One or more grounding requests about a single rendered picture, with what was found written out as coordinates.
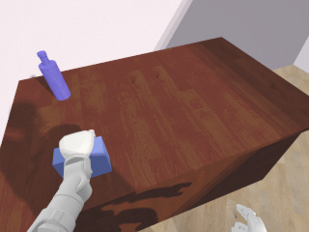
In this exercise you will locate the robot left hand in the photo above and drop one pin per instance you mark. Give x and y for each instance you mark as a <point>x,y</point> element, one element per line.
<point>78,143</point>

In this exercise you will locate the robot left forearm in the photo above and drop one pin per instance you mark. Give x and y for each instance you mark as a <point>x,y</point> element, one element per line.
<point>61,213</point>

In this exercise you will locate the table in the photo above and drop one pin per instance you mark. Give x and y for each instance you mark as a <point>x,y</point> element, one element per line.
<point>182,126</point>

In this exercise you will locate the robot right hand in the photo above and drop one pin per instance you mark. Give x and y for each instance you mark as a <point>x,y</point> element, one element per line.
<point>254,224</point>

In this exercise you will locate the sponge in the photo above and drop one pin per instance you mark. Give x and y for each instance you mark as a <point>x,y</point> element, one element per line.
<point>99,159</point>

